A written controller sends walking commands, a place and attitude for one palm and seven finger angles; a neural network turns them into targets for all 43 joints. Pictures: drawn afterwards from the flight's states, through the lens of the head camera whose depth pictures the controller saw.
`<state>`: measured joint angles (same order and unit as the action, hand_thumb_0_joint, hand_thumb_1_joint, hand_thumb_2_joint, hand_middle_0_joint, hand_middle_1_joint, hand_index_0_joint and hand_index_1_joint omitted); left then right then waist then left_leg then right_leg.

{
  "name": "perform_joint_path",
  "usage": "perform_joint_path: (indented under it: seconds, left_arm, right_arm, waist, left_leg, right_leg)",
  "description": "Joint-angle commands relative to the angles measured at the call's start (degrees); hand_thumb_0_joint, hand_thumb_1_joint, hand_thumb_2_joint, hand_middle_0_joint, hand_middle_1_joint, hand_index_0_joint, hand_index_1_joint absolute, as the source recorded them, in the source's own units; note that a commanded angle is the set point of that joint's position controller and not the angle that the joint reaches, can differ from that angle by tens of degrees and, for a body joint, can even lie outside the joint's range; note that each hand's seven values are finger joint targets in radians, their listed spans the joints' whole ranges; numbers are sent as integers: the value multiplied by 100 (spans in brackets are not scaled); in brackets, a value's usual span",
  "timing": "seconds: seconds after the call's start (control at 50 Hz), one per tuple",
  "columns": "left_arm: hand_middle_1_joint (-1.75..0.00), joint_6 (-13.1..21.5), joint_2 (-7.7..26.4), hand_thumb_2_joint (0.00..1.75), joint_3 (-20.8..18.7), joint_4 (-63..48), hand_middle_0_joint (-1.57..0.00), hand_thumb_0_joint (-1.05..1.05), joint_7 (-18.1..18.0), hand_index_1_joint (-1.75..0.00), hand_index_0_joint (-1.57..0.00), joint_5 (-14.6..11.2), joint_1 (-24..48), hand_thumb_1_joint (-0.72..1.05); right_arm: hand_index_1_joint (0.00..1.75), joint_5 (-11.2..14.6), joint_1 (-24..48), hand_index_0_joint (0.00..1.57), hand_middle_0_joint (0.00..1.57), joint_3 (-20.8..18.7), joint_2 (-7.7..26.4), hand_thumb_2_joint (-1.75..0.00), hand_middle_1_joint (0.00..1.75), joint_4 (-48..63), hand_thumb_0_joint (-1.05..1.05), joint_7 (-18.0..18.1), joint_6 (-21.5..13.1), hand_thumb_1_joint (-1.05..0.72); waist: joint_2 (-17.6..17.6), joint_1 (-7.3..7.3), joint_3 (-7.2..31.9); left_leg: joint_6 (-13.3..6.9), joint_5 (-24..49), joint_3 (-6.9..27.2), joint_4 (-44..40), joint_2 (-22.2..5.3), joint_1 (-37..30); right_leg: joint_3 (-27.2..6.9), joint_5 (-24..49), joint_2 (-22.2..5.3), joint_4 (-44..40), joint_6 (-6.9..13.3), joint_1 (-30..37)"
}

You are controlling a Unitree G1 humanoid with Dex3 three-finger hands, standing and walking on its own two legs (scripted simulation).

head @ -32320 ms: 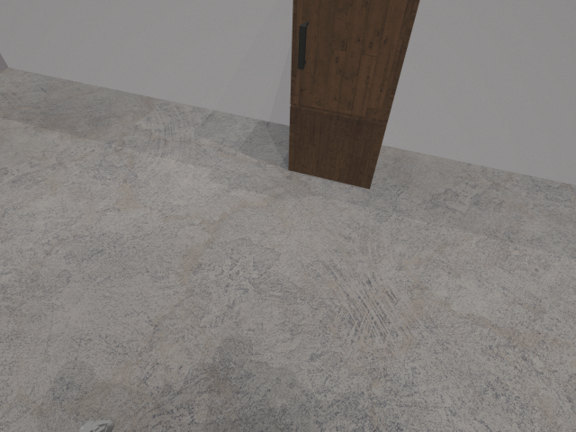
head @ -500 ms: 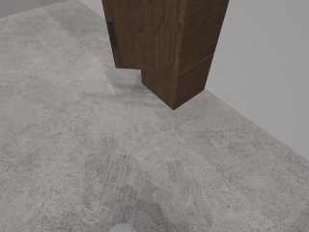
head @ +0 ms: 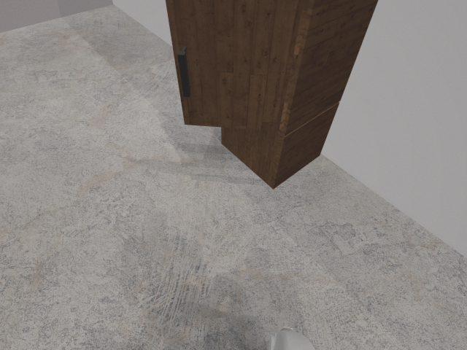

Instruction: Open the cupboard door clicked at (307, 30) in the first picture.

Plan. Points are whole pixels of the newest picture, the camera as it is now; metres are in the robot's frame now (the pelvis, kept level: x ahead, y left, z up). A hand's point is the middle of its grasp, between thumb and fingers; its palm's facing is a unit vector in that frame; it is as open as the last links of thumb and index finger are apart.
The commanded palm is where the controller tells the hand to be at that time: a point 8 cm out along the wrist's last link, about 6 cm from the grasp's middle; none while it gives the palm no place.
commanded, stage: take the last steps up to it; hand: left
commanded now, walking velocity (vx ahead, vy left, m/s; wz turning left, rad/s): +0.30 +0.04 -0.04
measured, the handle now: (185, 72) +0.97 +0.22 -0.08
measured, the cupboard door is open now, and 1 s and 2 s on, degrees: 45 45 45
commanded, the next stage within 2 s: come to a stop and stand still in 0.84 s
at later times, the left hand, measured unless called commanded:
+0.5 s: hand (160, 333) +0.17 +0.16 -0.16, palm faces +0.09 -0.97 -0.21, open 7.2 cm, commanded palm none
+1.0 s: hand (155, 219) +0.43 +0.22 -0.17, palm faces +0.00 -0.97 -0.22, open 7.3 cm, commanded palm none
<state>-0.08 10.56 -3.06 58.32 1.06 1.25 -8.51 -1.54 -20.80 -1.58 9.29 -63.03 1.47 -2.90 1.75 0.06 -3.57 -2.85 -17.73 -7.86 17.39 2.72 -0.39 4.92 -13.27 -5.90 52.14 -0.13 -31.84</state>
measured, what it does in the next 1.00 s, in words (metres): walks ahead: right foot, then left foot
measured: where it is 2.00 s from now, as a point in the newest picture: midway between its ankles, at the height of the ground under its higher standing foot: (229, 314)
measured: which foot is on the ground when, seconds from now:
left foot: down 0.00-0.14, up 0.16-0.66, down 0.68-1.00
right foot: up 0.00-0.12, down 0.14-0.68, up 0.70-1.00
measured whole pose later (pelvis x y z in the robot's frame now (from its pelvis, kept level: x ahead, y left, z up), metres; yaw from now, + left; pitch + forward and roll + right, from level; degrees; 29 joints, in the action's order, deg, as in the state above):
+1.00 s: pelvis +0.36 +0.03 +0.00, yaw -3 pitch +0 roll +2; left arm 0.5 11.1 -3.5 59.5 -0.3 1.3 -10.1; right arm -1.8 -15.6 -1.8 9.6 -61.8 1.8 -2.6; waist 1.3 0.1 -3.6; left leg -2.8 -14.9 -10.3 23.6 0.6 8.6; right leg 4.1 -17.2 -5.6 44.2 0.1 -25.2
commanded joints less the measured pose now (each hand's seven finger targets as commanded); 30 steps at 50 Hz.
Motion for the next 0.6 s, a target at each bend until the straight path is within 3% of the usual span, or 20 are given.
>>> perform_joint_path:
  seconds: [0.0,0.04,0.06,0.08,0.1,0.12,0.14,0.16,0.18,0.2,0.24,0.28,0.3,0.36,0.42,0.52,0.56,0.58]
  left_arm:
    - [-30,122,154,90,11,-563,-20,0,22,-30,-20,-16,583,90]
    - [-30,109,206,90,-18,-597,-20,0,22,-30,-20,-19,483,90]
    - [-30,135,279,90,-37,-546,-20,0,15,-30,-20,-18,207,90]
    - [-30,167,335,90,-86,-400,-20,0,6,-30,-20,-13,-307,90]
    - [-30,222,535,90,-163,-159,-20,0,-22,-30,-20,1,-1126,90]
    - [-30,302,1056,90,-311,84,-20,0,-90,-30,-20,37,-2049,90]
    - [-30,308,1371,90,-356,160,-20,0,-114,-30,-20,-63,-2219,90]
    - [-30,268,1184,90,-318,13,-20,0,-173,-30,-20,-98,-1721,90]
    - [-30,269,933,90,-242,-128,-20,0,-204,-30,-20,-95,-1210,90]
    - [-30,326,657,90,-150,-182,-20,0,-200,-30,-20,-85,-906,90]
    - [-30,416,309,90,-48,-142,-20,0,-183,-30,-20,-53,-767,90]
    - [-30,491,236,90,-39,-12,-20,0,-176,-30,-20,-45,-873,90]
    - [-30,524,131,90,-89,-6,-20,0,-172,-30,-20,-28,-983,90]
    - [-30,576,245,90,-55,180,-20,0,-159,-30,-20,-30,-1221,90]
    - [-30,583,349,90,-35,327,-20,0,-149,-30,-20,-36,-1381,90]
    - [-30,533,566,90,-47,535,-20,0,-176,-30,-20,-2,-1594,90]
    - [-30,495,624,90,-65,608,-20,0,-190,-30,-20,16,-1649,90]
    - [-30,481,648,90,-78,598,-20,0,-195,-30,-20,-3,-1547,90]
  right_arm:
    - [30,-19,-645,20,20,-73,685,-90,30,-14,0,38,-107,-90]
    - [30,-26,-615,20,20,-79,760,-90,30,-87,0,44,-91,-90]
    - [30,-22,-590,20,20,-81,793,-90,30,-121,0,36,-79,-90]
    - [30,3,-548,20,20,-85,808,-90,30,-134,0,44,-69,-90]
    - [30,57,-421,20,20,-92,804,-90,30,-99,0,27,-84,-90]
    - [30,149,-480,20,20,-101,636,-90,30,4,0,-18,-119,-90]
    - [30,170,-584,20,20,-117,508,-90,30,116,0,-10,-103,-90]
    - [30,145,-58,20,20,-164,632,-90,30,203,0,-22,-36,-90]
    - [30,114,284,20,20,-166,469,-90,30,295,0,-48,-15,-90]
    - [30,70,266,20,20,-139,306,-90,30,249,0,-74,37,-90]
    - [30,14,-128,20,20,-113,85,-90,30,100,0,-123,170,-90]
    - [30,-2,-305,20,20,-123,-16,-90,30,9,0,-158,215,-90]
    - [30,-12,-222,20,20,-143,-76,-90,30,58,0,-164,229,-90]
    - [30,20,341,20,20,-142,-71,-90,30,304,0,-219,203,-90]
    - [30,22,887,20,20,-151,48,-90,30,495,0,-268,182,-90]
    - [30,38,1647,20,20,-128,201,-90,30,783,0,-328,109,-90]
    - [30,43,1694,20,20,-126,262,-90,30,822,0,-315,66,-90]
    - [30,34,1448,20,20,-128,318,-90,30,766,0,-284,46,-90]
  waist:
    - [-596,139,-442]
    - [-718,28,-403]
    - [-625,-124,-312]
    - [-495,-364,-68]
    - [-204,-741,314]
    - [739,-998,1015]
    - [1365,-822,1383]
    - [724,-772,892]
    - [125,-572,267]
    - [-32,-323,54]
    - [487,-42,34]
    - [455,68,165]
    - [382,69,121]
    - [303,-60,122]
    - [514,-139,-81]
    - [551,-271,-295]
    - [476,-237,-230]
    - [434,-62,-167]
  left_leg:
    - [-644,3293,791,-403,-1741,176]
    - [-620,3443,752,-177,-1748,304]
    - [-574,3826,694,197,-1691,348]
    - [-460,4092,610,831,-1548,574]
    - [-255,3861,426,1863,-1236,1161]
    - [42,2049,16,3595,-547,2418]
    - [192,-1517,249,5460,-47,3171]
    - [149,-1302,869,5956,-404,3464]
    - [140,-659,1047,5852,-704,3644]
    - [185,-228,1042,5546,-865,3386]
    - [297,173,856,4940,-920,2924]
    - [404,388,688,4464,-898,2893]
    - [444,484,635,4264,-913,2994]
    - [522,595,529,3563,-885,3269]
    - [518,781,478,3042,-873,3455]
    - [403,566,309,2185,-695,3148]
    - [320,401,254,1818,-591,2718]
    - [270,474,134,1505,-433,2270]
  right_leg:
    - [40,97,91,-879,143,60]
    - [126,-97,223,-1131,234,588]
    - [235,-172,388,-1302,299,1025]
    - [280,26,503,-1633,367,1854]
    - [56,316,400,-1988,507,3117]
    - [-1844,494,-985,-2461,1083,4570]
    - [-3625,879,-2223,-3377,1697,4745]
    - [-3546,340,-2180,-3695,1663,3986]
    - [-2786,206,-1910,-3788,1440,3147]
    - [-2058,405,-1591,-3879,1165,2493]
    - [-1085,693,-1119,-4081,862,1871]
    - [-714,1052,-891,-4115,810,1970]
    - [-623,1314,-863,-4112,812,2035]
    - [-641,1853,-906,-4081,905,2482]
    - [-565,1922,-977,-4092,909,2701]
    - [-597,2115,-1169,-3910,897,2940]
    - [-618,2322,-1219,-3632,854,2974]
    - [-429,2663,-1088,-3323,777,2902]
